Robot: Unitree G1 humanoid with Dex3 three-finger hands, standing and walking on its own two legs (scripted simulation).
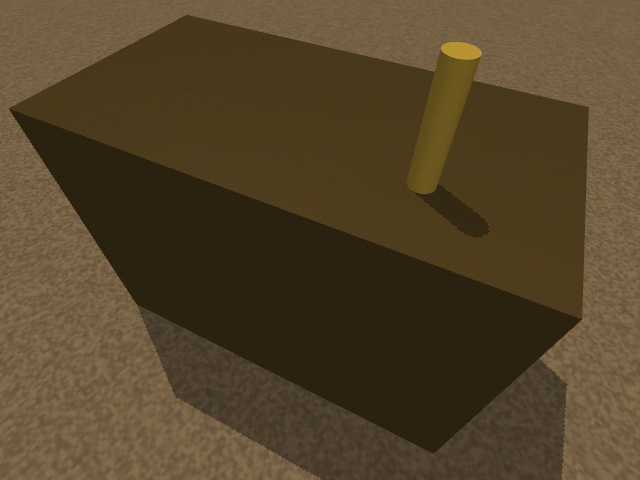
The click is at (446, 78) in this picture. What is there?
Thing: slim round
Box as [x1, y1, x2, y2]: [407, 42, 481, 193]
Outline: 473,45 462,42 449,42 441,46 407,178 407,185 416,192 429,193 433,191 436,187 481,55 481,51
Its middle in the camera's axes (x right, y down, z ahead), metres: +0.19 -0.17 +0.59
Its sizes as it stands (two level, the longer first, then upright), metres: 0.053 0.053 0.233
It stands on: a support 0.80 m high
